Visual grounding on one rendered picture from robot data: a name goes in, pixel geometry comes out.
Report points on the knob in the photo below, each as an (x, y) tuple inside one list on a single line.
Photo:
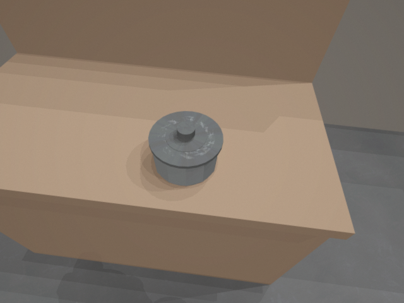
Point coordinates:
[(185, 130)]

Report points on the pot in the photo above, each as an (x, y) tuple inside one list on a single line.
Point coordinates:
[(185, 177)]

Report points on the table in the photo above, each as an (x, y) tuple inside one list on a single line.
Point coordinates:
[(89, 80)]

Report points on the lid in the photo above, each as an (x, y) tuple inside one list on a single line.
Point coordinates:
[(167, 147)]

